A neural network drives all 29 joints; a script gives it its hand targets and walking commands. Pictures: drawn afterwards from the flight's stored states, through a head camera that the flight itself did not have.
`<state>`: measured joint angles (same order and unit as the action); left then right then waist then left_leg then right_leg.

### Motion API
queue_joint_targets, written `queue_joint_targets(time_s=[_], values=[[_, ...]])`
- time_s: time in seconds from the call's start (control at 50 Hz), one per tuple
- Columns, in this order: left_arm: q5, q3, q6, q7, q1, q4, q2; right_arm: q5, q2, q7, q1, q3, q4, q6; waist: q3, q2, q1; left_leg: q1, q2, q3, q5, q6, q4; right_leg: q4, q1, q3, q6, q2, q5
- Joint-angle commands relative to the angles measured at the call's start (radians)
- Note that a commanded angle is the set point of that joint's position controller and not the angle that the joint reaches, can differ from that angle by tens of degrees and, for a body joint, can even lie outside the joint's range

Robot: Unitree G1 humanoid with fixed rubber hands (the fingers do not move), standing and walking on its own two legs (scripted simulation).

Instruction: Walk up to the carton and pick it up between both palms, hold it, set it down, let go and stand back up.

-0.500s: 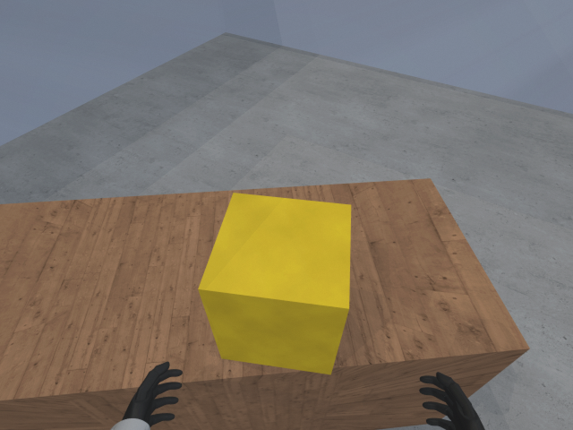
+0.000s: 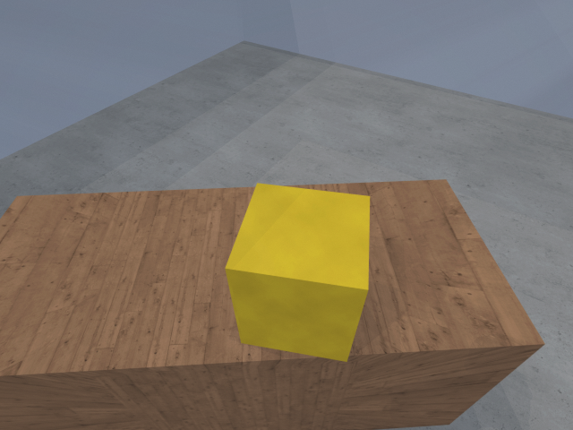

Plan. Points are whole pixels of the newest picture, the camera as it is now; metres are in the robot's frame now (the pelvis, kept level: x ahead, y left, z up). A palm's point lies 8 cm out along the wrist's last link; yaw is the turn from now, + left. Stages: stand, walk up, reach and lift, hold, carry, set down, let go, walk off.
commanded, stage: stand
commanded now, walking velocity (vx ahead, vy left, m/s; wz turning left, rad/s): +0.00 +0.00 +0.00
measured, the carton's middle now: (302, 273) +0.41 +0.00 -0.07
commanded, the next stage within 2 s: none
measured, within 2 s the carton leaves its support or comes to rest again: neither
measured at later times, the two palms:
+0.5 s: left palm out of the picture -0.03 +0.26 -0.12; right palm out of the picture +0.01 -0.25 -0.13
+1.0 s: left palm out of the picture -0.02 +0.23 -0.13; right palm out of the picture -0.01 -0.28 -0.13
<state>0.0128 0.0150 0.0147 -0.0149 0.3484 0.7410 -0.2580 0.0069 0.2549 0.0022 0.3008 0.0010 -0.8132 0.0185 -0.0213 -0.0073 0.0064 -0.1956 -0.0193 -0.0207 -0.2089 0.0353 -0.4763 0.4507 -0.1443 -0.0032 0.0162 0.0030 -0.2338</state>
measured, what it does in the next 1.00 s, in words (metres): stands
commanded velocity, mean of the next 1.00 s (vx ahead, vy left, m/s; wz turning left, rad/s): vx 0.00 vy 0.00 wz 0.00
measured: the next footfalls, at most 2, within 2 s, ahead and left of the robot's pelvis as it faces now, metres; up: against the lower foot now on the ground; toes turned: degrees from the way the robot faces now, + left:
none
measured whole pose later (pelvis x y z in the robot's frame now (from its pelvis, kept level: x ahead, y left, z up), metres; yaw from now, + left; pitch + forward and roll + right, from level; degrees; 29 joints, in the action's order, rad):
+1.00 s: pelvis -0.03 -0.02 -0.01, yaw +2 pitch -2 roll -1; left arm 0.01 -0.01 0.01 -0.02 0.41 0.83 -0.24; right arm 0.02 0.23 0.01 0.39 0.03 -0.89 0.00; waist 0.01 -0.01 -0.01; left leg -0.32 -0.01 0.02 -0.18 0.00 -0.54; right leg 0.54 -0.27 0.04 -0.02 -0.01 -0.23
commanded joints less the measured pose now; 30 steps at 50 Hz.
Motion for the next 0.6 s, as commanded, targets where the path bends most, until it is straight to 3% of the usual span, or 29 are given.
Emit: queue_joint_targets(time_s=[0.0, 0.08, 0.22, 0.4, 0.58], values=[[0.000, -0.032, 0.026, -0.006, 0.007, -0.068, -0.132, -0.002, 0.144, 0.006, -0.012, 0.033, 0.080, 0.020, -0.036, -0.017, -0.001, -0.084, 0.115, 0.141, -0.136, -0.011, 0.167, -0.074, -0.060, -0.082, -0.015, 0.068, -0.021], [0.000, -0.031, 0.023, -0.004, 0.042, -0.047, -0.121, 0.000, 0.151, 0.006, -0.006, 0.032, 0.078, 0.016, -0.069, -0.038, 0.007, -0.152, 0.119, 0.166, -0.269, -0.010, 0.203, -0.061, -0.072, -0.071, -0.014, 0.057, -0.076], [0.002, -0.034, 0.024, -0.004, 0.085, -0.024, -0.121, 0.003, 0.148, 0.006, 0.013, 0.036, 0.070, 0.009, -0.075, -0.033, 0.003, -0.189, 0.121, 0.190, -0.372, -0.009, 0.222, -0.040, -0.104, -0.060, -0.011, 0.046, -0.131], [0.003, -0.046, 0.019, -0.004, 0.127, 0.004, -0.122, 0.009, 0.143, 0.006, 0.050, 0.053, 0.048, -0.003, -0.070, -0.017, -0.004, -0.192, 0.110, 0.191, -0.420, -0.015, 0.191, -0.053, -0.175, -0.074, -0.019, 0.045, -0.248], [0.002, -0.053, 0.017, -0.006, 0.126, 0.011, -0.126, 0.014, 0.128, 0.008, 0.081, 0.059, 0.027, -0.004, -0.061, 0.010, -0.015, -0.156, 0.090, 0.169, -0.357, -0.024, 0.135, -0.079, -0.228, -0.098, -0.027, 0.060, -0.303]])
